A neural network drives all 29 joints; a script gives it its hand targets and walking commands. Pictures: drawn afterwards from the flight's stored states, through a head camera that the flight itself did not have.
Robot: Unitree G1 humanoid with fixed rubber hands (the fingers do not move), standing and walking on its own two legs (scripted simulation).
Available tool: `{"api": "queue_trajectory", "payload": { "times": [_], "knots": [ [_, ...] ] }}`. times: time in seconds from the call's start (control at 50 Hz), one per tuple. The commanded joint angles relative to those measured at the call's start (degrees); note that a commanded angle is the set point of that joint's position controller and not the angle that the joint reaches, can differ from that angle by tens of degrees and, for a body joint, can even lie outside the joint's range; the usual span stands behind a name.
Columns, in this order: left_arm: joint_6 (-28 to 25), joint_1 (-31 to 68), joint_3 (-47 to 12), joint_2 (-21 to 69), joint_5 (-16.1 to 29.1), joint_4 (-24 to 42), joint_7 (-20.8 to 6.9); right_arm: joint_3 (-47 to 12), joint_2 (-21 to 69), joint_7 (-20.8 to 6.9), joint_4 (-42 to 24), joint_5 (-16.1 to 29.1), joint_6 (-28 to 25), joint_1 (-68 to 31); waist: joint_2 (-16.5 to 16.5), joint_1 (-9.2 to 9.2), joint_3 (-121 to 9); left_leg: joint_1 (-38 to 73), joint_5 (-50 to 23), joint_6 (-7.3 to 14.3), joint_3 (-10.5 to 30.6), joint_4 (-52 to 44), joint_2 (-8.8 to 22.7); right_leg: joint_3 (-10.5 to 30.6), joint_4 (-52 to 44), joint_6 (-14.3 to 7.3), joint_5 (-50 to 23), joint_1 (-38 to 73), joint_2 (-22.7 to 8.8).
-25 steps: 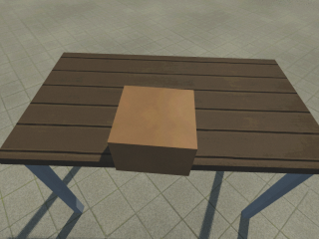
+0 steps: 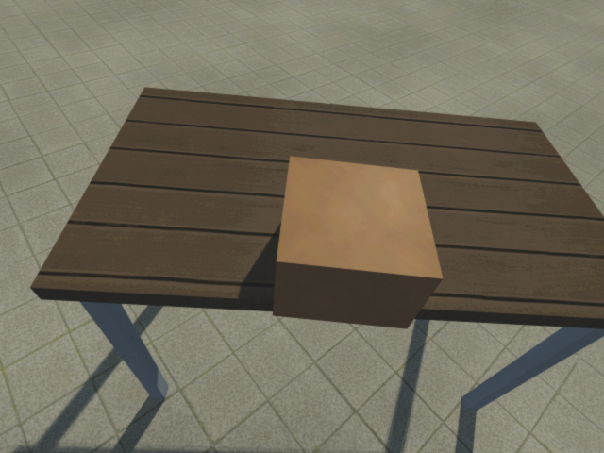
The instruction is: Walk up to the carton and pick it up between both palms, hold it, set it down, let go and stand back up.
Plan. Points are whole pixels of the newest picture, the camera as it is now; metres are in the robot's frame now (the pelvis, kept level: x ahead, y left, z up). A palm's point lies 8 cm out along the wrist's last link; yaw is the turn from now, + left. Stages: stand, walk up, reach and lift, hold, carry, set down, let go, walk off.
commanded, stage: walk up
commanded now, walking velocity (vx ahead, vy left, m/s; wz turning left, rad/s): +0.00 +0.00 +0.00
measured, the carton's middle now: (347, 240) +0.44 -0.06 +0.01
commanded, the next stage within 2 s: none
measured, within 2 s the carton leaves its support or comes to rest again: neither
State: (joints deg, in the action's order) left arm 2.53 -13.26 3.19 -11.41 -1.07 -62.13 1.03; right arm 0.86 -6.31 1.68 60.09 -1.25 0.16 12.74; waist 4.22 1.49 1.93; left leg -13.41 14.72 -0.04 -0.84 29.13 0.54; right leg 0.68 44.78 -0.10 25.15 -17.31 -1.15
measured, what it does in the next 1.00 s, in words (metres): steps on the spot: right foot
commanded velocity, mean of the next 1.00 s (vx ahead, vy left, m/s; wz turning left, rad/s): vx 0.01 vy -0.03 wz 0.00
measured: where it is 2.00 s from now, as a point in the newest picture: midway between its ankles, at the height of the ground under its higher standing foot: outside the picture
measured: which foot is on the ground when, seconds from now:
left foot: down 0.00-1.00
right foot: up 0.00-0.06, down 0.08-0.86, up 0.88-1.00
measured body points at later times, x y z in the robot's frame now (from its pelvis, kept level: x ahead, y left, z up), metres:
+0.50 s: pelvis +0.00 -0.01 +0.01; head +0.01 -0.01 +0.46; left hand +0.00 +0.20 -0.16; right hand -0.02 -0.22 -0.16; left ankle +0.01 +0.12 -0.74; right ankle -0.04 -0.10 -0.74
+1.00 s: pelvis +0.01 -0.05 +0.00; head +0.03 -0.05 +0.45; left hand +0.02 +0.20 -0.16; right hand -0.02 -0.28 -0.16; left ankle +0.01 +0.12 -0.74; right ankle -0.04 -0.14 -0.69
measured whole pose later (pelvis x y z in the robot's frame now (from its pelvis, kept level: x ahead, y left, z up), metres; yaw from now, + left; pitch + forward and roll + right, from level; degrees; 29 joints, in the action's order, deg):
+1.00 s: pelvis +0.01 -0.05 +0.00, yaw -1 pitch -1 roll +0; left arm 2.2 -15.4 3.8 -11.2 -1.6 -63.3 1.4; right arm 3.6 -7.5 4.5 65.3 -2.8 -0.1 15.9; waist 1.4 -3.1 3.6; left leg -12.7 15.5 -4.4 -1.0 29.4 5.6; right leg -2.5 53.5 0.4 28.4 -20.1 0.6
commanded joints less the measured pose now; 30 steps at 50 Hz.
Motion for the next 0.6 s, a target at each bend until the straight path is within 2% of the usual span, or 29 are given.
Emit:
{"api": "queue_trajectory", "payload": {
  "times": [0.0, 0.02, 0.04, 0.06, 0.08, 0.1, 0.12, 0.14, 0.2, 0.32, 0.4, 0.58],
  "knots": [
    [-1.4, -5.6, -0.4, -1.8, 1.5, 0.1, 1.6, 1.1, -8.2, 0.5, -1.4, -0.1, -1.1, 0.7, -16.9, 0.29, -0.6, 3.4, -26.0, 8.6, 12.3, -9.1, 11.4, -1.1, -18.0, -0.7, -5.0, 4.9, 0.2],
    [-2.0, -7.2, -0.8, -1.0, 1.6, -0.8, 1.8, 1.4, -8.7, 0.5, -0.9, 0.4, -0.7, 0.8, -14.7, 1.32, -1.3, 3.2, -27.8, 7.2, 11.6, -7.3, 10.7, -0.7, -27.6, -0.8, -15.9, 9.9, -0.6],
    [-2.6, -8.2, -0.8, -2.0, 1.1, -1.7, 2.0, 1.6, -8.3, 0.4, -0.9, 1.0, -0.7, 1.4, -11.2, 0.54, -3.4, 1.3, -26.2, 5.2, 10.4, -5.2, 9.4, 2.0, -28.2, -1.0, -24.2, 15.8, -3.0],
    [-3.1, -9.0, -0.4, -4.7, 0.3, -2.0, 2.1, 1.4, -7.1, 0.3, -0.9, 1.4, -0.8, 3.6, -5.3, -1.22, -5.4, -1.9, -18.8, 3.5, 7.5, -2.7, 6.8, 6.4, -27.3, -1.8, -30.9, 20.4, -7.5],
    [-3.1, -4.0, -0.8, -4.9, 0.7, -2.0, 1.6, 0.8, -3.5, 0.3, -0.6, 2.2, -0.4, 4.9, 3.6, -4.36, -2.0, 0.7, -6.5, 2.3, 4.0, -7.6, 2.7, 7.4, -26.2, -4.1, -30.2, 11.5, -8.9],
    [-2.9, -1.0, -1.3, -2.5, 0.2, -1.7, 1.1, 0.6, -3.9, 0.5, 0.0, 1.6, -0.2, 4.0, 7.7, -3.75, 0.1, 6.3, -5.7, 1.7, 4.5, -9.2, 3.8, 7.5, -27.9, -4.0, -22.0, 5.4, -7.9],
    [-3.2, 0.1, -2.0, 0.4, 0.0, -1.4, 0.9, 1.4, -6.8, 0.5, 0.2, 1.6, -0.3, 2.1, 6.1, -3.08, 1.2, 7.0, -9.3, 1.8, 5.3, -8.4, 4.5, 4.9, -28.8, -2.7, -23.3, 6.6, -5.6],
    [-3.4, -0.3, -2.2, 0.9, -0.3, -1.2, 1.0, 2.1, -8.7, 0.4, 0.8, 1.5, -0.4, 2.3, 3.9, -3.01, 0.6, 4.8, -11.4, 2.2, 5.4, -7.8, 4.4, 3.3, -28.4, -2.1, -26.0, 10.3, -4.9],
    [-3.6, -2.7, -1.8, -0.6, 0.8, -2.2, 1.6, 1.4, -6.4, 0.0, 2.2, 0.5, -0.4, 2.6, 1.0, -2.08, 1.6, 5.6, -12.7, 1.6, 4.9, -9.9, 4.7, 3.4, -28.5, -2.2, -22.7, 9.7, -4.6],
    [-3.4, -3.7, -1.7, -0.4, 0.6, -2.9, 1.4, 1.1, -6.3, 0.3, 4.4, 0.6, -0.4, 3.2, -5.2, -1.59, 3.5, 4.0, -10.5, 0.9, 4.7, -11.1, 4.4, 3.5, -29.0, -2.8, -17.1, 9.5, -4.5],
    [-3.6, -4.1, -1.7, -0.6, 0.6, -3.2, 1.3, 0.8, -5.7, 0.5, 5.5, 0.6, -0.5, 4.2, -6.2, -1.56, 3.3, 4.1, -10.5, 0.8, 4.7, -10.9, 4.5, 3.4, -28.9, -2.9, -17.1, 9.4, -4.4],
    [-3.9, -5.6, -2.2, 0.4, 0.5, -4.1, 1.5, 0.7, -5.1, 0.7, 7.0, 0.7, -0.4, 5.7, -4.6, -1.87, 3.2, 4.8, -11.2, 0.8, 4.5, -9.9, 4.8, 3.1, -28.9, -2.9, -18.5, 8.8, -4.1]
  ]
}}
